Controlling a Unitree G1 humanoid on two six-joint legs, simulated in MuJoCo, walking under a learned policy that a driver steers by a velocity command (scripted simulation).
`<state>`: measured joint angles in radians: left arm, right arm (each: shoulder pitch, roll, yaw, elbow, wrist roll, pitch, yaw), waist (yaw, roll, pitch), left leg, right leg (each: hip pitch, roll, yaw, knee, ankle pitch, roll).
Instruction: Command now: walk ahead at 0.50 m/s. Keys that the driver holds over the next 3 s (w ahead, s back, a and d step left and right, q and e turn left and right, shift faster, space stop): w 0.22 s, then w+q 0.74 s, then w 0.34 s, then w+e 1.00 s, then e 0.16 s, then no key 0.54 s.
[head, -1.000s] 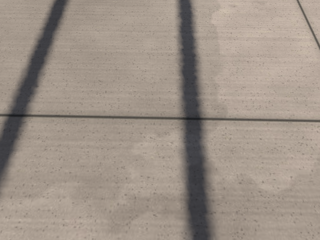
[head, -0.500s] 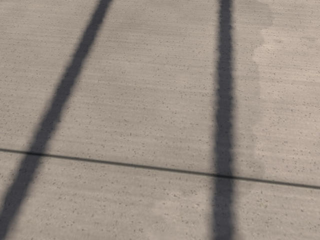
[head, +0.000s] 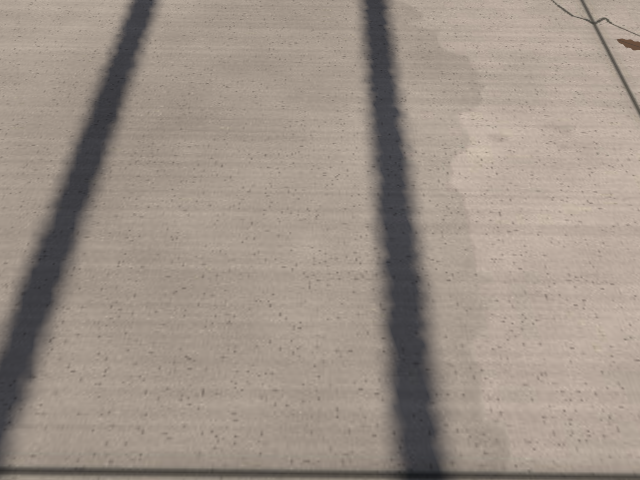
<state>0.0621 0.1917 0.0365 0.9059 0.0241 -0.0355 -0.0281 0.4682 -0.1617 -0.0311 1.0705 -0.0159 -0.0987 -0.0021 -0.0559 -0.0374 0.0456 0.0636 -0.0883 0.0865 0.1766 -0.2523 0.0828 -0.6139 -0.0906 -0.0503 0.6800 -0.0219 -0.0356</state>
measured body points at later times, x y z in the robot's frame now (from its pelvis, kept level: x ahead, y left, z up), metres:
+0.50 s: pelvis +0.27 -0.04 +0.00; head +0.29 -0.05 +0.45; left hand +0.20 +0.19 -0.14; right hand +0.40 -0.27 -0.14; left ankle +0.40 +0.12 -0.68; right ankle +0.21 -0.10 -0.74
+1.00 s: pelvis +0.53 +0.05 +0.00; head +0.55 +0.07 +0.45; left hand +0.59 +0.33 -0.12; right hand +0.63 -0.21 -0.12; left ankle +0.47 +0.06 -0.74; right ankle +0.70 -0.09 -0.67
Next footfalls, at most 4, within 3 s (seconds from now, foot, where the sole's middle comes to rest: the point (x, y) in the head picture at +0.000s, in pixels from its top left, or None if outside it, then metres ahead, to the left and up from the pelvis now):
0.12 right None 0.24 -0.10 -0.78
0.70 left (278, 464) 0.51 0.08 -0.78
1.26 right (282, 314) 0.87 0.06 -0.78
1.76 left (171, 269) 1.02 0.34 -0.78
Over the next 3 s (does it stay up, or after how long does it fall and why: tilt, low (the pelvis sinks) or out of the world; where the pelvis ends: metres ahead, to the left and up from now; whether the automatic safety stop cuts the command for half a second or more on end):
stays up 1.36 0.22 0.00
